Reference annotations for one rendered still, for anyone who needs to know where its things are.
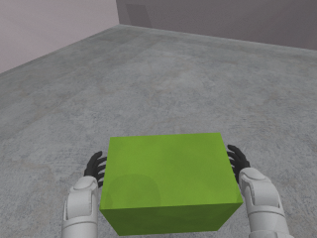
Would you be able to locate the robot left hand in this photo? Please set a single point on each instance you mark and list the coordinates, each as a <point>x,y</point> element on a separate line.
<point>92,168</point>

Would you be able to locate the robot right hand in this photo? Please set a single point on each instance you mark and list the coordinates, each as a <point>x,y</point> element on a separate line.
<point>240,162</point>

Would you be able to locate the robot left forearm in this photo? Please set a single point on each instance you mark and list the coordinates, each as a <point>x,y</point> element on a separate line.
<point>80,210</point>

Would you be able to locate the carton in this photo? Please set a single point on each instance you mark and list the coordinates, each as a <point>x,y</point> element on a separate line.
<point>163,184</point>

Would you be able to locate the robot right forearm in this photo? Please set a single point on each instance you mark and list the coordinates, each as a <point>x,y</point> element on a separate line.
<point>264,207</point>

